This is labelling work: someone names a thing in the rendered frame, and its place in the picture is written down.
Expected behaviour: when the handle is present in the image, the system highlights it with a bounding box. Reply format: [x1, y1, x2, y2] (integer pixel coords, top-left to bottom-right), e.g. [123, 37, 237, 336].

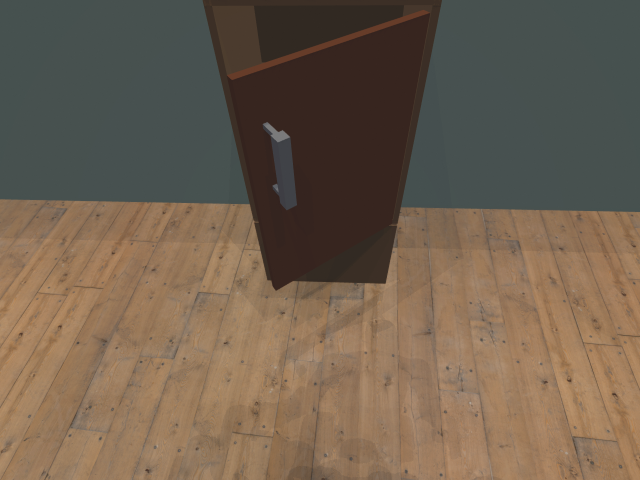
[263, 122, 297, 210]

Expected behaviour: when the cupboard door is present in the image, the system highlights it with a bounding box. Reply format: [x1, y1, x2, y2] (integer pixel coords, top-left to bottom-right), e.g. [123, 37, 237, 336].
[227, 10, 430, 291]

